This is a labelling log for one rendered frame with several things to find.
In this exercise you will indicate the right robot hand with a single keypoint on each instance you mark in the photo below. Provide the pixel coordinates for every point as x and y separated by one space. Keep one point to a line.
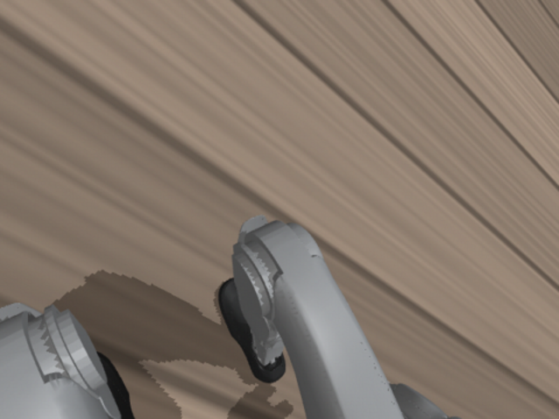
414 405

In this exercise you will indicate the right robot foot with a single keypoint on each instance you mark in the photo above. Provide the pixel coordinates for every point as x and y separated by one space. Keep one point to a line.
241 332

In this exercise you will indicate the left robot foot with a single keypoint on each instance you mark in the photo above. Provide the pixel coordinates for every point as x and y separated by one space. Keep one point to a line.
117 388

